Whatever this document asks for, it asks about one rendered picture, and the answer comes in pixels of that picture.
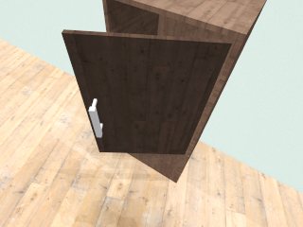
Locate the handle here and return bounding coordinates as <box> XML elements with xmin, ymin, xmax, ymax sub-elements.
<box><xmin>88</xmin><ymin>98</ymin><xmax>103</xmax><ymax>138</ymax></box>

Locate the cupboard door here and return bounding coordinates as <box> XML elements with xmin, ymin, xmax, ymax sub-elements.
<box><xmin>62</xmin><ymin>29</ymin><xmax>232</xmax><ymax>155</ymax></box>

